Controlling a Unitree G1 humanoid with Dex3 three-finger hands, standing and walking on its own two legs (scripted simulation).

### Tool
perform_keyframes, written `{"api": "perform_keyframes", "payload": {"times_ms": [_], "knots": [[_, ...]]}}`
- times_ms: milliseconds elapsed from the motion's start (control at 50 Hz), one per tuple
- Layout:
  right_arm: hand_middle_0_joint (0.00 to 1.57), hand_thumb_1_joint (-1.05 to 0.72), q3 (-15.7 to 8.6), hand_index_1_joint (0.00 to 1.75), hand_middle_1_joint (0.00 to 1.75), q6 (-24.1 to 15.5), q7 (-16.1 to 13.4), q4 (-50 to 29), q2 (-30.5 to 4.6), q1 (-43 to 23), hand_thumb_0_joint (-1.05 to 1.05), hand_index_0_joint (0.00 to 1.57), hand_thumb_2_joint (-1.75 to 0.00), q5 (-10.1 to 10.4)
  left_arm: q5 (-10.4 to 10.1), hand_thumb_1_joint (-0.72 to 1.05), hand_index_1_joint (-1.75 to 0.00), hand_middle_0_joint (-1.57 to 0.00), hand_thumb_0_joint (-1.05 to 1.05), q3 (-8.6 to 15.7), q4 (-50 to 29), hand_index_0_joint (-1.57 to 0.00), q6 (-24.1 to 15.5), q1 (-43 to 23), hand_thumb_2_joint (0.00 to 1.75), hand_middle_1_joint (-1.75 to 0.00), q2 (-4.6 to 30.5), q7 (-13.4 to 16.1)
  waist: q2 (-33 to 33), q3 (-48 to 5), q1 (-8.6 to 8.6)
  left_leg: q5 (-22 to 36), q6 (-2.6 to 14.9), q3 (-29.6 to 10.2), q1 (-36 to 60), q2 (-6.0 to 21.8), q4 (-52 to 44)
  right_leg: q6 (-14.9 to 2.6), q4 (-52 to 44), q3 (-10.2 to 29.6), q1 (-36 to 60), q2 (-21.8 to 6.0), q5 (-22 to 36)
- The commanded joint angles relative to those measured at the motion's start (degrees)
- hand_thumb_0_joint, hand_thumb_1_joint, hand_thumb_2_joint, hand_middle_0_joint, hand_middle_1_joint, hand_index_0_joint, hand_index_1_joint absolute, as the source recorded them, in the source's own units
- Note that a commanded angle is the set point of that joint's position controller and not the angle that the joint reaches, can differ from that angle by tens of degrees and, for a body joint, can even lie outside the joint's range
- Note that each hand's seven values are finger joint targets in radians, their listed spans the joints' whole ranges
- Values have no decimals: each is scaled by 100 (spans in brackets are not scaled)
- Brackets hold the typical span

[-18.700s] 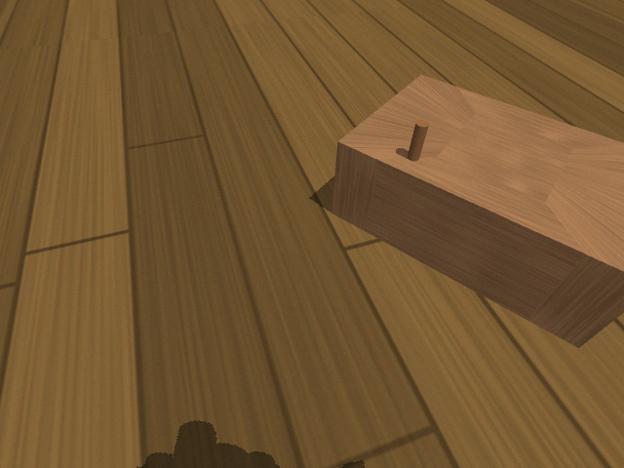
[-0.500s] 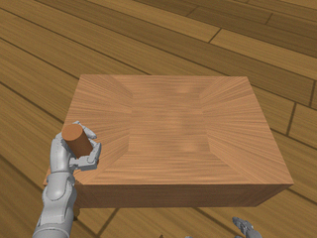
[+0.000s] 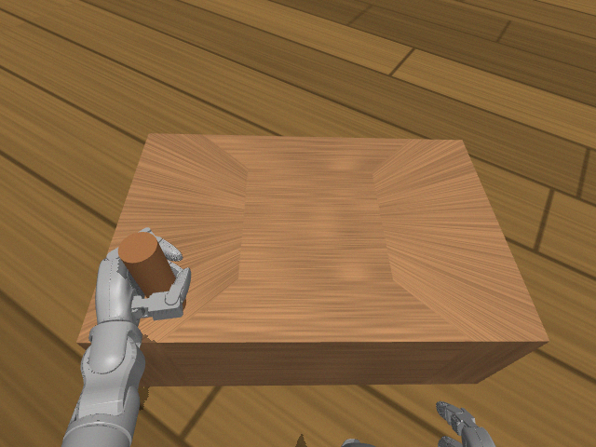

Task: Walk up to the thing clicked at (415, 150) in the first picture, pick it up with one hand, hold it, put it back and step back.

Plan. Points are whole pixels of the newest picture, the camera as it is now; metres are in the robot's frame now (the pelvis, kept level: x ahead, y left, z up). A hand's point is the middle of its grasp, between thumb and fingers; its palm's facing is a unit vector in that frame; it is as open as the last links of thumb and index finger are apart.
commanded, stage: crouch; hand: left
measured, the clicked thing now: (156, 279) +0.33 +0.18 +0.04
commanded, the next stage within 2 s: lower in 1.06 s
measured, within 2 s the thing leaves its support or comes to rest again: neither
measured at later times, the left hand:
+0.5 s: hand (188, 271) +0.42 +0.18 -0.10, palm faces +0.13 -0.99 -0.03, open 6.0 cm
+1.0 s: hand (191, 275) +0.45 +0.19 -0.16, palm faces +0.16 -0.99 -0.04, open 6.0 cm
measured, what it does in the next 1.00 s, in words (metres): lowers itself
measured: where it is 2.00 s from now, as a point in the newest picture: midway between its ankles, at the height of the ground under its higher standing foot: outside the picture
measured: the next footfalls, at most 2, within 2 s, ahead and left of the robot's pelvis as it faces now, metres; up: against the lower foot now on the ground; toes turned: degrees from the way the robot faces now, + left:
none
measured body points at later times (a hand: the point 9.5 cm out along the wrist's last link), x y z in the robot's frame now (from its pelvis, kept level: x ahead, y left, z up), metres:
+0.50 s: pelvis -0.03 +0.00 -0.11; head +0.12 +0.02 +0.32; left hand +0.41 +0.24 -0.10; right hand +0.03 -0.26 -0.24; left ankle +0.00 +0.11 -0.70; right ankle +0.02 -0.12 -0.70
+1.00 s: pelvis -0.05 +0.00 -0.16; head +0.13 +0.02 +0.25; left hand +0.43 +0.24 -0.16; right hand +0.01 -0.27 -0.29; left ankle +0.00 +0.11 -0.70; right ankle +0.02 -0.12 -0.70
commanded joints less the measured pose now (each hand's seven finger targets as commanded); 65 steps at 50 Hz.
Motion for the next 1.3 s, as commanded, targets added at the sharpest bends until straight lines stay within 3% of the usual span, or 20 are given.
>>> {"api": "perform_keyframes", "payload": {"times_ms": [0,100,200,220,260,340,380,500,580,620,800,820,840,880,960,1040,1100,1160,1260,1280], "knots": [[20,-88,-303,30,30,-225,-33,-509,-757,3,0,20,-90,-51,-34,55,-152,-142,0,357,-805,-144,-694,-2394,138,-153,727,3,-116,-1393,-241,1112,58,-77,-19,-81,-424,-92,-317,100,333,58,1260],[20,-86,-360,30,30,-263,78,-427,-846,105,0,20,-89,-161,88,56,-152,-141,0,603,295,-144,-1154,-3054,139,-154,901,-26,-13,-1598,-321,676,8,-168,-829,-78,229,-158,394,94,-603,72,732],[20,-87,-300,30,30,-259,165,-443,-882,343,0,20,-89,-249,90,54,-151,-141,0,1025,570,-144,-1745,-4169,137,-153,1597,-86,328,-3048,-314,598,23,-169,-1591,-152,1212,-177,1288,208,-1143,43,629],[20,-87,-324,30,30,-253,170,-443,-962,350,0,20,-89,-252,97,52,-150,-140,0,850,910,-142,-1767,-4249,136,-151,1462,-116,433,-3240,-409,606,16,-201,-1547,-143,1363,-196,1453,193,-1439,61,581],[20,-88,-310,30,30,-239,181,-451,-1061,414,0,20,-89,-276,88,50,-147,-137,0,864,741,-139,-1890,-4918,134,-148,1644,-132,800,-3683,-417,662,-18,-280,-1527,-121,1588,-250,1768,151,-1982,78,491],[20,-87,-303,30,30,-119,188,-291,-1164,647,0,20,-90,-288,100,51,-145,-137,0,1073,1461,-138,-1837,-4864,133,-145,1862,-258,598,-3950,-394,900,-8,-293,-1984,-134,1880,-282,2057,149,-1961,109,731],[20,-88,-324,30,30,-71,187,-254,-1190,731,0,20,-90,-283,56,53,-145,-137,0,1157,1120,-138,-1842,-5307,133,-145,2013,-320,691,-4314,-406,1114,11,-279,-1977,-116,2061,-278,2171,190,-1984,97,935],[20,-88,-320,30,30,62,238,-69,-1216,912,0,20,-90,-281,104,51,-143,-133,0,1422,1695,-134,-1706,-5105,134,-143,1982,-254,449,-4193,-485,1511,17,-379,-2371,-92,2408,-288,2584,64,-2355,132,1196],[20,-88,-290,30,30,118,270,-116,-1157,846,0,20,-90,-284,230,51,-142,-134,0,1710,1902,-134,-1721,-5041,133,-142,2187,-165,134,-3868,-546,847,104,-296,-3188,-127,2574,-247,2611,128,-2284,105,858],[20,-88,-289,30,30,130,295,-114,-1150,814,0,20,-90,-297,277,53,-142,-134,0,1738,1867,-136,-1775,-5263,133,-143,2236,-127,325,-3711,-562,552,73,-344,-3172,-113,2566,-278,2689,98,-2732,107,448],[20,-89,-253,30,30,110,322,-60,-1236,908,0,20,-90,-380,402,52,-144,-136,0,1547,1572,-137,-1825,-6143,134,-145,2465,-230,1254,-4452,-706,980,-48,-494,-2668,-9,2978,-369,3222,29,-3787,134,425],[20,-90,-268,30,30,120,320,-30,-1268,932,0,20,-90,-382,403,53,-145,-137,0,1617,1535,-137,-1816,-6166,134,-145,2590,-233,1384,-4627,-617,1184,-65,-495,-2464,3,3030,-374,3254,35,-3843,136,475],[20,-90,-246,30,30,124,315,-38,-1264,903,0,20,-90,-384,405,50,-146,-136,0,1474,1677,-137,-1777,-6115,136,-145,2444,-274,1379,-4597,-691,1198,-71,-526,-2475,3,3063,-383,3300,5,-3930,140,456],[20,-90,-232,30,30,116,308,-5,-1284,983,0,20,-90,-371,365,47,-147,-138,0,1568,1774,-138,-1729,-6130,136,-146,2524,-289,1249,-4684,-711,1258,-50,-505,-2639,-7,3148,-369,3354,11,-3763,137,608],[20,-89,-209,30,30,130,285,-18,-1263,868,0,20,-90,-348,330,47,-148,-138,0,1679,2206,-139,-1604,-6085,137,-148,2520,-239,964,-4230,-733,375,-7,-498,-3342,-40,3128,-339,3368,21,-3854,115,81],[20,-90,-203,30,30,137,272,-62,-1262,891,0,20,-90,-340,358,47,-151,-139,0,1711,2152,-141,-1565,-6182,139,-151,2636,-269,603,-4384,-847,328,99,-349,-3931,-88,3437,-263,3364,156,-3412,97,305],[20,-90,-182,30,30,133,264,-47,-1255,823,0,20,-90,-337,394,48,-150,-139,0,1857,2358,-139,-1541,-6179,138,-149,2817,-298,646,-4179,-777,71,96,-344,-4085,-85,3468,-276,3444,175,-3706,92,22],[20,-90,-181,30,30,140,252,-85,-1274,840,0,20,-90,-345,406,49,-151,-143,0,1955,2095,-143,-1567,-6316,137,-149,2993,-327,850,-4434,-752,180,82,-340,-4005,-78,3554,-283,3528,201,-3756,84,73],[20,-91,-105,30,30,93,282,-49,-1266,926,0,20,-91,-372,398,50,-152,-144,0,1922,2514,-143,-1587,-6272,137,-150,2826,-416,706,-4360,-925,410,131,-330,-4554,-81,3992,-272,3868,200,-4045,95,365],[20,-91,-112,30,30,101,275,-73,-1278,923,0,20,-91,-382,434,51,-152,-146,0,2051,2458,-145,-1614,-6235,136,-150,3041,-413,745,-4417,-809,404,128,-308,-4597,-91,3995,-275,3894,204,-4017,97,341]]}}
